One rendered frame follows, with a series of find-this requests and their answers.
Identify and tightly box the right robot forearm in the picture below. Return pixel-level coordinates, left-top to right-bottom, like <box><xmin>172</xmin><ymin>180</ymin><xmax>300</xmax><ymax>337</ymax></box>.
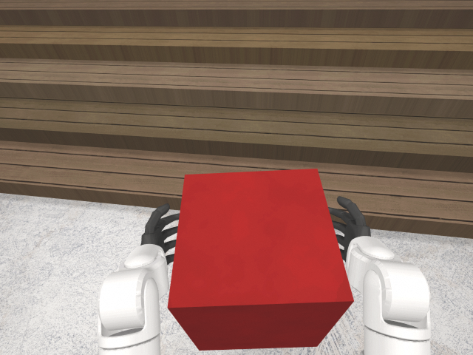
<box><xmin>346</xmin><ymin>236</ymin><xmax>431</xmax><ymax>355</ymax></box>

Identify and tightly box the left robot forearm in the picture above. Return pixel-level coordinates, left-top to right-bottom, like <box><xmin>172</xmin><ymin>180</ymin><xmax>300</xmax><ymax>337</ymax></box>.
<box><xmin>98</xmin><ymin>244</ymin><xmax>169</xmax><ymax>355</ymax></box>

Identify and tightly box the robot left hand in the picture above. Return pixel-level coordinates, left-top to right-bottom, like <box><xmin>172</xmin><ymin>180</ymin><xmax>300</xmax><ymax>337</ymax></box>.
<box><xmin>140</xmin><ymin>203</ymin><xmax>180</xmax><ymax>265</ymax></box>

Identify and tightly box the carton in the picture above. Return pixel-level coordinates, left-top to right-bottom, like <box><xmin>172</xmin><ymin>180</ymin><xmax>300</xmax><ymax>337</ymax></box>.
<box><xmin>168</xmin><ymin>169</ymin><xmax>354</xmax><ymax>351</ymax></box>

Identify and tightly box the robot right hand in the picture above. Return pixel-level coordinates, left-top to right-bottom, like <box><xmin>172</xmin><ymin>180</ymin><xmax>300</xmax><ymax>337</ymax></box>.
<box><xmin>328</xmin><ymin>196</ymin><xmax>371</xmax><ymax>262</ymax></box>

